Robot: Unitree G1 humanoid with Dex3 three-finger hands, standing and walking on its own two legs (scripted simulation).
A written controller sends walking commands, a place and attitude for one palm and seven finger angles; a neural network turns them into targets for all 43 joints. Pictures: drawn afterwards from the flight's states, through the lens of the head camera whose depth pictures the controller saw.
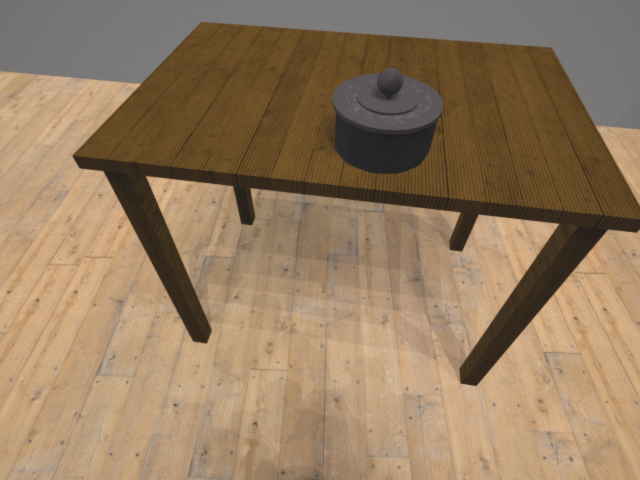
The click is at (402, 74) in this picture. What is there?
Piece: lid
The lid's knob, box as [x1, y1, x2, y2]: [377, 68, 402, 94]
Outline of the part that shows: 386,68 379,74 377,79 377,85 380,91 384,94 393,94 400,88 402,84 402,76 398,70 394,68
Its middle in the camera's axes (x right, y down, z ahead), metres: +0.12 -0.27 +0.66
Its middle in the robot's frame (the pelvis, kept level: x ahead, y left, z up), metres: +0.70 -0.08 +0.16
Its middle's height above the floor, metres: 0.93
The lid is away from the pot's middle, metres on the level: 0.00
